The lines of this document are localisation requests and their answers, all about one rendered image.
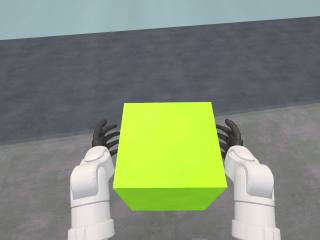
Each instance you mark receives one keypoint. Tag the carton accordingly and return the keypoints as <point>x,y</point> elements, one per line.
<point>169,157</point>

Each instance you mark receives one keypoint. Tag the robot left forearm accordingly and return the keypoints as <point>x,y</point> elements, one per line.
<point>89,197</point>

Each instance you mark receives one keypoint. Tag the robot left hand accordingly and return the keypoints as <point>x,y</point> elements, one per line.
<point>99,138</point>

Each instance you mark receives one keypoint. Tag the robot right forearm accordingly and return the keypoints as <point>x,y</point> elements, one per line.
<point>254,212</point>

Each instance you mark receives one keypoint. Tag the robot right hand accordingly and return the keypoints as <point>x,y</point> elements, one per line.
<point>234,138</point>

